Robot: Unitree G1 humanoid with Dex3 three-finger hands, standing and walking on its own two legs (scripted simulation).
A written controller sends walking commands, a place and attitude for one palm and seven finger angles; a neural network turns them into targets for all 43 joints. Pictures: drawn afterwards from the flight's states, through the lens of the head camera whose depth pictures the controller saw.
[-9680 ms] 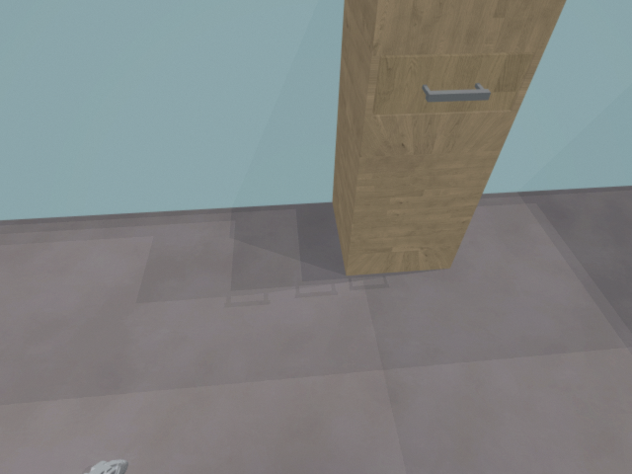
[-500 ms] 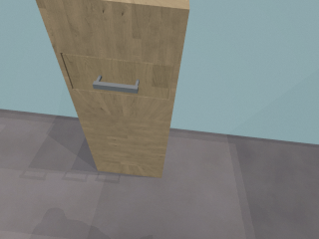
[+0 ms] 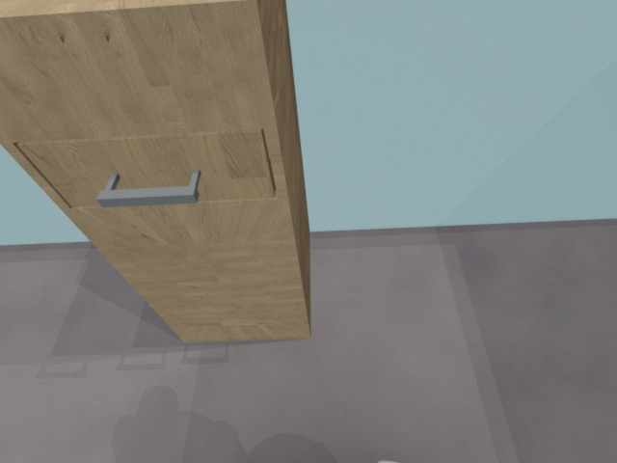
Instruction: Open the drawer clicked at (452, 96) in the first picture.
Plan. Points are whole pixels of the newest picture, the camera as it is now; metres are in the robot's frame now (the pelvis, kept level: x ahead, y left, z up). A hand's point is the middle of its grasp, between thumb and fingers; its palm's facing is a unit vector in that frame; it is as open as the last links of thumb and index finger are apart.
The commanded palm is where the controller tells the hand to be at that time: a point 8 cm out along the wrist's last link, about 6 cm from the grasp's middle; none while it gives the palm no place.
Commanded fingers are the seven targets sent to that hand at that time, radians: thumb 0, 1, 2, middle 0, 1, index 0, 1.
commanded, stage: come to a stop and stand still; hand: left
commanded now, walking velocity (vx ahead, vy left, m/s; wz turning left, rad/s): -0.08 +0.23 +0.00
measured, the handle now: (151, 187) +0.52 +0.28 +0.03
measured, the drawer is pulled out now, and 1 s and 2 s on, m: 0.00 0.00 0.00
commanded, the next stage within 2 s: look again from close up in 1.28 s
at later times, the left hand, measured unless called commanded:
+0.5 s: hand out of the picture -0.04 +0.21 -0.15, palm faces +0.11 -0.96 -0.25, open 7.4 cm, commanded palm none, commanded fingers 0.00 0.90 0.90 -0.20 -0.30 -0.20 -0.30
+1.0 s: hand out of the picture +0.03 +0.18 -0.16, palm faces +0.07 -0.97 -0.24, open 7.3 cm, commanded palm none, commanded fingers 0.00 0.90 0.90 -0.20 -0.30 -0.20 -0.30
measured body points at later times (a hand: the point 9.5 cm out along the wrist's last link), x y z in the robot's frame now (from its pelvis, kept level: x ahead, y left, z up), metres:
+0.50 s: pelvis -0.04 +0.01 +0.01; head -0.03 +0.01 +0.46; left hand -0.04 +0.26 -0.13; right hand +0.03 -0.23 -0.14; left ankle -0.10 +0.15 -0.72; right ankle +0.02 -0.09 -0.73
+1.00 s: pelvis +0.01 +0.00 +0.01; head +0.04 -0.02 +0.45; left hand +0.03 +0.23 -0.14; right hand -0.03 -0.22 -0.16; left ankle -0.08 +0.14 -0.72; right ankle -0.03 -0.09 -0.73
